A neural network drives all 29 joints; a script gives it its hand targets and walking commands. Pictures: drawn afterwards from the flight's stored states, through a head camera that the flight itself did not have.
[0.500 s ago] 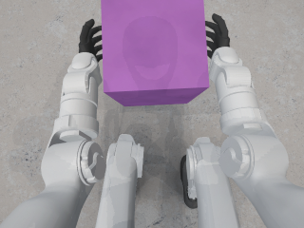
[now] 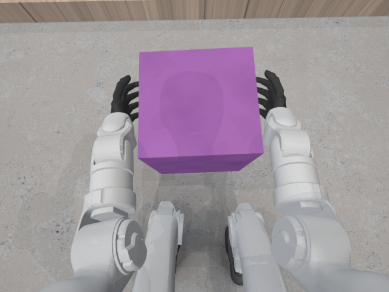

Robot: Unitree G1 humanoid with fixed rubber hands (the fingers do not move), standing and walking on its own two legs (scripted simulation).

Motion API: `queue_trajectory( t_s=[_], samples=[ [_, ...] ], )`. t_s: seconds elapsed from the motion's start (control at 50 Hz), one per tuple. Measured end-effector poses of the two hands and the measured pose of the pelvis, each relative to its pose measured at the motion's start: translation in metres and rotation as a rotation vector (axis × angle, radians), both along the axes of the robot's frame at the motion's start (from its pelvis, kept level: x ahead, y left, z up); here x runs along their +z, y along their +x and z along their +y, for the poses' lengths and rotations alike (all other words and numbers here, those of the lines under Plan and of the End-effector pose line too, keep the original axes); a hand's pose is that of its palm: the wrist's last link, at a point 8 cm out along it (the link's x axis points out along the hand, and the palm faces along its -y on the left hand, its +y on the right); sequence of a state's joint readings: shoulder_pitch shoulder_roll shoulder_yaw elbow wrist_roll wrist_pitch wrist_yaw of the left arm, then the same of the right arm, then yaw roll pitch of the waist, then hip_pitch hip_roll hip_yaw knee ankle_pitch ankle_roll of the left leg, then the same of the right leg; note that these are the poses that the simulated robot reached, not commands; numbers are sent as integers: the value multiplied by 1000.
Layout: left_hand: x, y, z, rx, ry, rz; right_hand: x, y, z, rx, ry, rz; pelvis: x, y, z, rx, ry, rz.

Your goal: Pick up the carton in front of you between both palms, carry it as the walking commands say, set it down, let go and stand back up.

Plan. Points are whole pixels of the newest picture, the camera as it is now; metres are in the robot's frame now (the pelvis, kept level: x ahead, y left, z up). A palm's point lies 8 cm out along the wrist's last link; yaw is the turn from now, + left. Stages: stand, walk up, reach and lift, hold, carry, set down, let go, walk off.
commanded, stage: reach and lift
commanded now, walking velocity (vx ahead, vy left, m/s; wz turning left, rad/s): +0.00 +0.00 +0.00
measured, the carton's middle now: (198, 122) +0.48 +0.03 -0.11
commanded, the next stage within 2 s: hold in 1.98 s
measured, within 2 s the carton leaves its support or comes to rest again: neither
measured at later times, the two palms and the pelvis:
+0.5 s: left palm (90, 103) +0.41 +0.17 +0.11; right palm (327, 98) +0.42 -0.13 +0.12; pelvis +0.05 +0.00 +0.14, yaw +1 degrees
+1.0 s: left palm (1, 71) +0.37 +0.16 +0.25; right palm out of the picture +0.38 -0.14 +0.26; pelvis +0.08 +0.00 +0.23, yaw +1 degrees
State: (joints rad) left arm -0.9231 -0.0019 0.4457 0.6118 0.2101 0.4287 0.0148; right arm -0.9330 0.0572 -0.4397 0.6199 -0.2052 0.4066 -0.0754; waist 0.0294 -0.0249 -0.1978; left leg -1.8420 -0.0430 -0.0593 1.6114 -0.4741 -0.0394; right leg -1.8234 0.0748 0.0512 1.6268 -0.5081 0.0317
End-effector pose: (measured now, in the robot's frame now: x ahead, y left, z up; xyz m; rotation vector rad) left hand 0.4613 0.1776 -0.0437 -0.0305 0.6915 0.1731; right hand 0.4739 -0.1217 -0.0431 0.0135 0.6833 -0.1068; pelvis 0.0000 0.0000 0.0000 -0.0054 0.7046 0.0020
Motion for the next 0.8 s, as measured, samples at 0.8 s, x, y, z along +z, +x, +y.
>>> queue_trajectory(
  t_s=[0.8],
  samples=[
    [249, -76, -18, -15, -12, -11, 250, -82, -18, -21, 1, -10, 210, 74, 0, 11, 8, -534]
  ],
)
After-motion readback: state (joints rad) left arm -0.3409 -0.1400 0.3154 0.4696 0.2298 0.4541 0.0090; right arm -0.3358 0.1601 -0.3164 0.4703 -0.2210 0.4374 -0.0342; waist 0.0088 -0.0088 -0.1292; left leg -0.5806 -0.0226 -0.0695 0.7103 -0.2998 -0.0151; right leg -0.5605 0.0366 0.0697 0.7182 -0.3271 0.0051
